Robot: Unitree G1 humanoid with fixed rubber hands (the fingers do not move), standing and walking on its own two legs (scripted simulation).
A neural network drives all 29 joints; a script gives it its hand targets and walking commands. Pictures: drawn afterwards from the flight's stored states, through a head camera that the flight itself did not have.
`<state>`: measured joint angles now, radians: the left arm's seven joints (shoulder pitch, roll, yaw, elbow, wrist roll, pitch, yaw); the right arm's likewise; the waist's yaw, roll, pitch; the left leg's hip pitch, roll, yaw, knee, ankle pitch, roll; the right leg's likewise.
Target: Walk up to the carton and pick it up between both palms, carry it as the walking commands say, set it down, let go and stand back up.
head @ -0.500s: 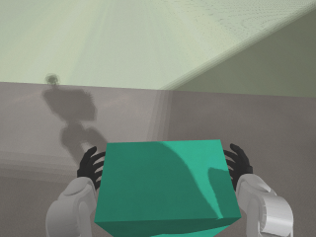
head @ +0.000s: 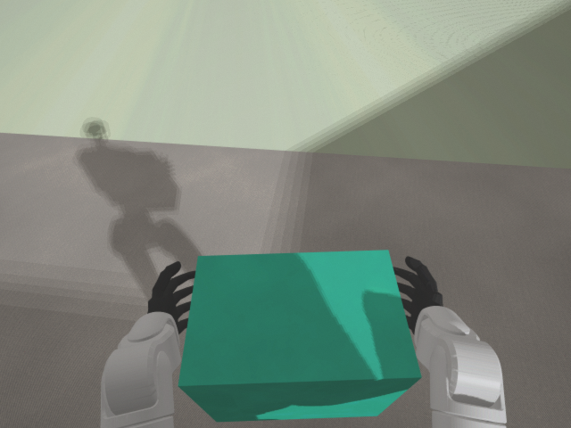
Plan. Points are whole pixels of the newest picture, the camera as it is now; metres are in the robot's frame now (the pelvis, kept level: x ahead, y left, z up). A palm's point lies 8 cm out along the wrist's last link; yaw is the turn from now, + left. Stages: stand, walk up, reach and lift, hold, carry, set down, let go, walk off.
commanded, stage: carry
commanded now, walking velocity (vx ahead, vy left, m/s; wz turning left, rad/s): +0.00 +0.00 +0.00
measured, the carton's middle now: (295, 343) +0.25 +0.00 +0.00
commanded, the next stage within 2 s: hold in 0.80 s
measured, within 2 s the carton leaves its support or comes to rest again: neither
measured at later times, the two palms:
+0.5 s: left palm (179, 312) +0.27 +0.16 +0.06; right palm (429, 306) +0.27 -0.18 +0.06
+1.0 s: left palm (191, 307) +0.29 +0.15 +0.04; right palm (431, 311) +0.27 -0.19 +0.04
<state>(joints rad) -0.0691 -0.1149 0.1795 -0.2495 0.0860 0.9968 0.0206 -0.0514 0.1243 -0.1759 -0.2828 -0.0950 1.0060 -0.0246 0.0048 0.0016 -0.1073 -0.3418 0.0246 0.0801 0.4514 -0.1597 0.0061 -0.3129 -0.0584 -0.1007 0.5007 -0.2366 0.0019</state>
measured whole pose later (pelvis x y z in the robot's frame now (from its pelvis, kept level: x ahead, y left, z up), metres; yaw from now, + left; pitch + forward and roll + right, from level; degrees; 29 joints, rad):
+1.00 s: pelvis +0.01 -0.01 +0.01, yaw -6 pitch -3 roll +0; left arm -0.10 -0.07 0.16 0.01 0.16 0.75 -0.01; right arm -0.10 0.04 -0.09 0.05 -0.12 0.70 -0.03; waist 0.05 -0.01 0.02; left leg -0.14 0.03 -0.03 0.36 -0.17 -0.03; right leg -0.13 0.03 0.01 0.37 -0.19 -0.03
